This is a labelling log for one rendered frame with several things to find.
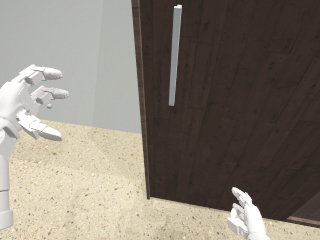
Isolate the left robot hand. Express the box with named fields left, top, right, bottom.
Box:
left=0, top=64, right=70, bottom=141

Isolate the right robot hand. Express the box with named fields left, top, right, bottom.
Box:
left=227, top=187, right=267, bottom=240

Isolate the wardrobe door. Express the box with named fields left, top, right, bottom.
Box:
left=291, top=191, right=320, bottom=222
left=139, top=0, right=320, bottom=221

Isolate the left robot forearm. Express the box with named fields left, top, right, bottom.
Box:
left=0, top=118, right=20, bottom=231

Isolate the handle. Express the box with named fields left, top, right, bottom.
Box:
left=168, top=5, right=182, bottom=106

